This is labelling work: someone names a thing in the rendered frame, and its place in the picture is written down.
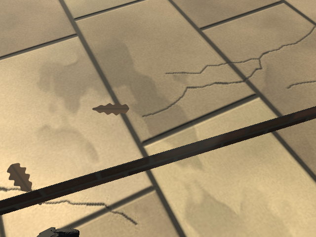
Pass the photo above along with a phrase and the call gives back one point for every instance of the left robot hand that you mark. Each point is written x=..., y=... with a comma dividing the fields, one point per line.
x=60, y=232

